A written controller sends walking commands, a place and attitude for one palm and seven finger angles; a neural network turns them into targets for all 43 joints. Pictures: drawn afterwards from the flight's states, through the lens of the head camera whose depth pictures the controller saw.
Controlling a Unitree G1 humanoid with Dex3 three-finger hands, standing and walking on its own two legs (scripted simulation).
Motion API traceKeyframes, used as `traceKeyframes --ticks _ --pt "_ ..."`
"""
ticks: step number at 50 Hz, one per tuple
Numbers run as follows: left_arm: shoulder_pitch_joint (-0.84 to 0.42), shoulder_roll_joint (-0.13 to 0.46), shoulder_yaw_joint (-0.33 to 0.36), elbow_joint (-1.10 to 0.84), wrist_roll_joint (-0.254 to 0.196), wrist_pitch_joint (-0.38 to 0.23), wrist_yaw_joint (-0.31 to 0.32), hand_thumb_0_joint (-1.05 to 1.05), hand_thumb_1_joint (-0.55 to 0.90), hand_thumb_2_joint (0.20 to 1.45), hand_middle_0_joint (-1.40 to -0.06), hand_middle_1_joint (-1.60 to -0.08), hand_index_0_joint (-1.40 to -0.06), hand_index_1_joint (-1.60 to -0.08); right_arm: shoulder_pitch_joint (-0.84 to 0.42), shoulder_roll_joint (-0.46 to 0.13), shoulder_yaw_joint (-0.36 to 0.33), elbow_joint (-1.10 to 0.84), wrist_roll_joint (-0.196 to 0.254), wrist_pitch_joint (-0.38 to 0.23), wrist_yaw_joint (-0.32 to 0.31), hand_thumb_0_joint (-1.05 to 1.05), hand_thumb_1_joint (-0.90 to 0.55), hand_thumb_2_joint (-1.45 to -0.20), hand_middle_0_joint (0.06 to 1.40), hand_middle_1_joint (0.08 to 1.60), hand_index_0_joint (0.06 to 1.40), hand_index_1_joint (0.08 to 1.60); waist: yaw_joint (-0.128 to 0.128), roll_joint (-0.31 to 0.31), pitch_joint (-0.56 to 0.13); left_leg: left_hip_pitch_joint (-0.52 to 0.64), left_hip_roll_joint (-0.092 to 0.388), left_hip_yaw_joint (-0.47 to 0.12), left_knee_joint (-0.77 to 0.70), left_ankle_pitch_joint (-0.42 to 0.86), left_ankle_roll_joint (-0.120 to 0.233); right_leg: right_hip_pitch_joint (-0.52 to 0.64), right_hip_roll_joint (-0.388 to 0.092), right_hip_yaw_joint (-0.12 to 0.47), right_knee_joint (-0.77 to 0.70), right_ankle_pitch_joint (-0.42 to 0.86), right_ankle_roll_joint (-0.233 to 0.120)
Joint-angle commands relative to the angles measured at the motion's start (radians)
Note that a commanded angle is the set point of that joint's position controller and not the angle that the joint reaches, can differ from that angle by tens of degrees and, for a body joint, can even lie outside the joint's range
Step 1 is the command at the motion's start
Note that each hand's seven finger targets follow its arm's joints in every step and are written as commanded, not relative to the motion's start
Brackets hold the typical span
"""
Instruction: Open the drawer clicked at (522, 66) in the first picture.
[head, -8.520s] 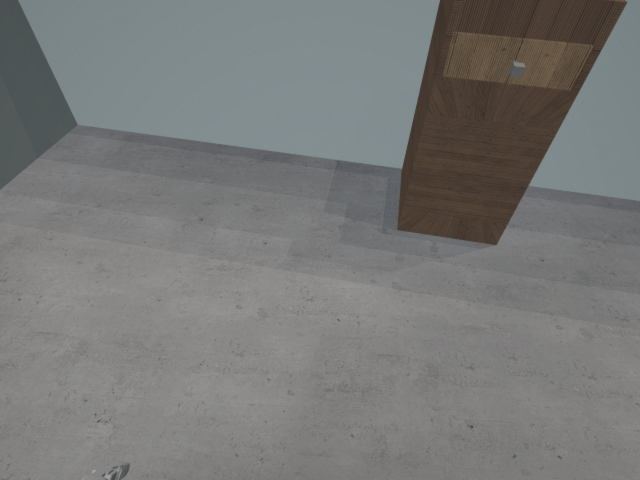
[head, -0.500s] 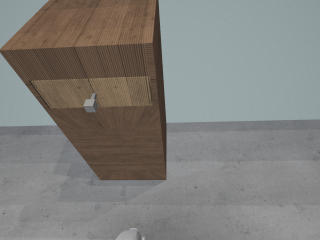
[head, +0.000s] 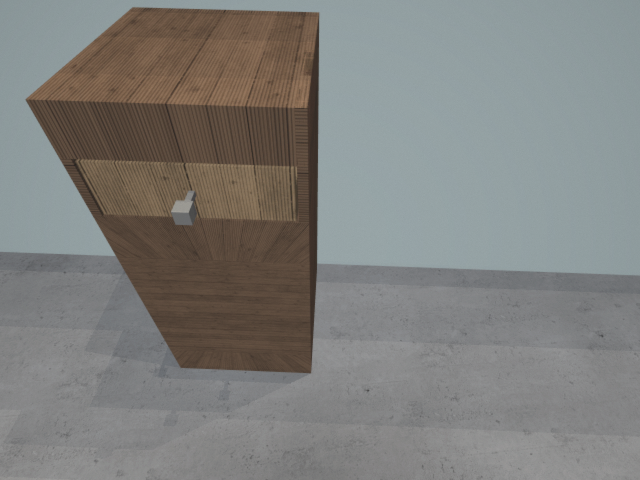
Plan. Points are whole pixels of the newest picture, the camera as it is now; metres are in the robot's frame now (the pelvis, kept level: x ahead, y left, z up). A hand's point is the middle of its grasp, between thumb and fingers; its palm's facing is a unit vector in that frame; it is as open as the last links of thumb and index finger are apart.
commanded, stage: come to a stop and stand still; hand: left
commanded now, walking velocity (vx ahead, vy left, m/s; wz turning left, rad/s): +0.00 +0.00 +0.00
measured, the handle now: (187, 206) +0.55 +0.29 +0.00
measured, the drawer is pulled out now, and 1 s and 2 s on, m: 0.00 0.00 0.00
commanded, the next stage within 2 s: look again from close up in 0.16 s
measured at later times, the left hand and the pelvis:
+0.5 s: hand out of the picture -0.01 +0.20 -0.18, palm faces +0.04 -0.98 -0.17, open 7.4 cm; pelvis +0.00 +0.04 -0.01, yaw +0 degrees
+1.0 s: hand out of the picture -0.04 +0.21 -0.18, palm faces +0.05 -0.99 -0.15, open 7.4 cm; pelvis -0.01 +0.05 -0.01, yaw +0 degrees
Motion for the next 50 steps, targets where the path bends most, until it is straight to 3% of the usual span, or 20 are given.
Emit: traceKeyframes --ticks 1,2,5,12,13,14,15,16,17,19,23,26,29,41,43,46,48,50 --pt "0.043 0.093 0.018 -0.026 0.006 -0.011 0.004 0.000 0.900 0.900 -0.200 -0.300 -0.200 -0.300 0.078 -0.084 -0.009 -0.024 0.000 -0.006 0.002 0.000 -0.900 -0.900 0.200 0.300 0.200 0.300 -0.010 -0.031 0.130 -0.115 0.042 -0.041 -0.087 -0.041 0.044 -0.077 -0.129 0.175 -0.183 -0.171 0.026" --pt "0.045 0.093 0.018 -0.027 0.006 -0.013 0.005 0.000 0.900 0.900 -0.200 -0.300 -0.200 -0.300 0.089 -0.081 -0.008 -0.022 -0.001 -0.007 0.003 0.000 -0.900 -0.900 0.200 0.300 0.200 0.300 -0.013 -0.051 0.122 -0.108 0.040 -0.036 -0.083 -0.032 0.045 -0.077 -0.131 0.175 -0.186 -0.177 0.026" --pt "0.060 0.084 0.017 -0.024 0.005 -0.016 0.006 0.000 0.900 0.900 -0.200 -0.300 -0.200 -0.300 0.107 -0.078 -0.007 -0.021 0.000 -0.010 0.003 0.000 -0.900 -0.900 0.200 0.300 0.200 0.300 -0.014 -0.036 0.097 -0.102 0.038 -0.039 -0.082 -0.031 0.048 -0.077 -0.130 0.171 -0.181 -0.174 0.026" --pt "0.100 0.059 0.013 -0.009 0.003 -0.026 0.008 0.000 0.900 0.900 -0.200 -0.300 -0.200 -0.300 0.126 -0.064 -0.001 -0.015 0.004 -0.029 -0.001 0.000 -0.900 -0.900 0.200 0.300 0.200 0.300 -0.009 0.006 0.054 -0.101 0.056 -0.056 -0.099 0.032 0.051 -0.021 -0.126 0.142 -0.125 -0.020 0.019" --pt "0.188 0.087 0.002 0.021 0.021 -0.058 0.051 0.000 0.900 0.900 -0.200 -0.300 -0.200 -0.300 -0.009 -0.107 -0.003 -0.079 0.008 -0.051 0.015 0.000 -0.900 -0.900 0.200 0.300 0.200 0.300 0.042 0.011 0.079 -0.180 0.064 0.015 0.114 0.044 0.018 -0.009 -0.188 0.173 -0.058 0.393 0.043" --pt "0.158 0.131 -0.003 0.016 0.012 -0.070 0.037 0.000 0.900 0.900 -0.200 -0.300 -0.200 -0.300 0.033 -0.084 0.006 -0.118 0.017 -0.040 0.020 0.000 -0.900 -0.900 0.200 0.300 0.200 0.300 -0.023 -0.022 0.028 -0.142 0.043 -0.006 0.086 0.020 0.024 -0.005 -0.221 0.179 -0.060 0.380 0.002" --pt "0.147 0.105 0.005 -0.018 0.011 -0.066 0.032 0.000 0.900 0.900 -0.200 -0.300 -0.200 -0.300 0.119 -0.045 0.008 -0.113 0.001 -0.038 0.015 0.000 -0.900 -0.900 0.200 0.300 0.200 0.300 -0.034 -0.015 -0.049 -0.123 0.011 -0.023 0.085 -0.031 0.041 0.033 -0.219 0.202 -0.052 0.238 -0.013" --pt "0.121 0.103 0.006 -0.023 0.010 -0.064 0.028 0.000 0.900 0.900 -0.200 -0.300 -0.200 -0.300 0.144 -0.053 0.008 -0.096 0.000 -0.042 0.014 0.000 -0.900 -0.900 0.200 0.300 0.200 0.300 -0.047 -0.021 -0.086 -0.115 0.018 -0.023 0.076 0.011 0.051 0.021 -0.192 0.168 -0.038 0.143 -0.021" --pt "0.109 0.090 0.004 -0.028 0.009 -0.059 0.024 0.000 0.900 0.900 -0.200 -0.300 -0.200 -0.300 0.153 -0.058 0.010 -0.091 -0.001 -0.045 0.014 0.000 -0.900 -0.900 0.200 0.300 0.200 0.300 -0.042 0.000 -0.100 -0.108 0.024 -0.033 0.066 0.073 0.055 0.024 -0.171 0.143 -0.022 0.114 -0.019" --pt "0.102 0.071 0.000 -0.036 0.008 -0.049 0.020 0.000 0.900 0.900 -0.200 -0.300 -0.200 -0.300 0.153 -0.069 0.011 -0.094 -0.001 -0.049 0.012 0.000 -0.900 -0.900 0.200 0.300 0.200 0.300 -0.035 0.036 -0.035 -0.135 0.047 -0.058 0.041 0.117 0.064 -0.012 -0.140 0.114 0.007 0.074 -0.009" --pt "0.126 0.048 -0.006 -0.030 0.008 -0.043 0.016 0.000 0.900 0.900 -0.200 -0.300 -0.200 -0.300 0.147 -0.080 0.016 -0.098 0.002 -0.055 0.005 0.000 -0.900 -0.900 0.200 0.300 0.200 0.300 -0.018 0.006 0.058 -0.198 0.059 -0.078 0.001 0.168 0.072 -0.009 -0.127 0.100 0.027 0.124 0.002" --pt "0.133 0.046 -0.007 -0.034 0.008 -0.034 0.016 0.000 0.900 0.900 -0.200 -0.300 -0.200 -0.300 0.146 -0.088 0.016 -0.096 0.001 -0.056 0.004 0.000 -0.900 -0.900 0.200 0.300 0.200 0.300 -0.010 0.039 0.098 -0.223 0.063 -0.089 -0.031 0.137 0.075 -0.016 -0.119 0.094 0.030 0.083 0.009" --pt "0.133 0.047 -0.007 -0.041 0.011 -0.028 0.016 0.000 0.900 0.900 -0.200 -0.300 -0.200 -0.300 0.149 -0.096 0.016 -0.094 0.001 -0.055 0.005 0.000 -0.900 -0.900 0.200 0.300 0.200 0.300 -0.009 0.025 0.120 -0.242 0.068 -0.106 -0.066 0.084 0.079 -0.020 -0.116 0.086 0.031 0.055 0.016" --pt "0.148 0.041 -0.002 -0.056 0.013 -0.028 0.012 0.000 0.900 0.900 -0.200 -0.300 -0.200 -0.300 0.134 -0.101 0.014 -0.086 0.002 -0.061 0.005 0.000 -0.900 -0.900 0.200 0.300 0.200 0.300 -0.004 0.001 0.061 -0.194 0.064 -0.107 -0.099 0.064 0.085 0.012 -0.126 0.085 0.016 0.088 0.026" --pt "0.155 0.037 0.001 -0.051 0.018 -0.027 0.009 0.000 0.900 0.900 -0.200 -0.300 -0.200 -0.300 0.148 -0.106 0.013 -0.077 -0.001 -0.054 0.006 0.000 -0.900 -0.900 0.200 0.300 0.200 0.300 -0.008 0.014 0.063 -0.207 0.060 -0.109 -0.111 -0.105 0.089 0.008 -0.118 0.075 0.029 -0.020 0.018" --pt "0.159 0.026 0.007 -0.060 0.031 -0.022 0.002 0.000 0.900 0.900 -0.200 -0.300 -0.200 -0.300 0.148 -0.125 0.000 -0.079 -0.006 -0.041 0.010 0.000 -0.900 -0.900 0.200 0.300 0.200 0.300 -0.008 0.054 0.123 -0.261 0.083 -0.158 -0.170 -0.344 0.114 -0.047 -0.087 0.037 0.078 -0.150 0.011" --pt "0.180 0.024 0.010 -0.061 0.034 -0.026 -0.004 0.000 0.900 0.900 -0.200 -0.300 -0.200 -0.300 0.138 -0.127 -0.003 -0.086 -0.007 -0.038 0.013 0.000 -0.900 -0.900 0.200 0.300 0.200 0.300 0.002 0.069 0.158 -0.290 0.082 -0.158 -0.163 -0.387 0.127 -0.059 -0.083 0.043 0.083 -0.179 0.004" --pt "0.200 0.025 0.015 -0.062 0.035 -0.031 -0.006 0.000 0.900 0.900 -0.200 -0.300 -0.200 -0.300 0.142 -0.120 -0.004 -0.091 -0.006 -0.038 0.016 0.000 -0.900 -0.900 0.200 0.300 0.200 0.300 0.006 0.033 0.182 -0.317 0.073 -0.149 -0.136 -0.389 0.131 -0.059 -0.088 0.066 0.074 -0.209 -0.003"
